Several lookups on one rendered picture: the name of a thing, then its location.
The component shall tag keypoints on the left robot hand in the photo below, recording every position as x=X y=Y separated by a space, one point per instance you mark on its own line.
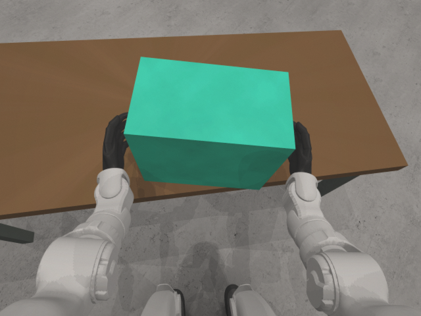
x=114 y=146

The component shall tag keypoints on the robot right thigh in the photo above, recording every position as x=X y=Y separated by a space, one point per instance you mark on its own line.
x=249 y=303

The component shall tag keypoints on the right robot upper arm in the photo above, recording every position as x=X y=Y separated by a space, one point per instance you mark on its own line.
x=350 y=284

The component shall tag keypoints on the robot left shin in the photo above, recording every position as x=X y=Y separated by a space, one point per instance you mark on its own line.
x=163 y=287

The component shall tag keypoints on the right robot hand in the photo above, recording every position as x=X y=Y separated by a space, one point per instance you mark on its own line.
x=301 y=159

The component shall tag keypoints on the left robot upper arm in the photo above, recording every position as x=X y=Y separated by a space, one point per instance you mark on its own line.
x=76 y=274

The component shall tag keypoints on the robot right forearm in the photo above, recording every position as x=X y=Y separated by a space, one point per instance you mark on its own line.
x=306 y=224

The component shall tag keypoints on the table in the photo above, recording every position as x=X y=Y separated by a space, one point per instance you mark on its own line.
x=58 y=97

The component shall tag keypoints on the robot left forearm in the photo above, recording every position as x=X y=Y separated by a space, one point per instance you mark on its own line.
x=111 y=218

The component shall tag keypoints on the carton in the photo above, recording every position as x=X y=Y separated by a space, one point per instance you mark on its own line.
x=209 y=125

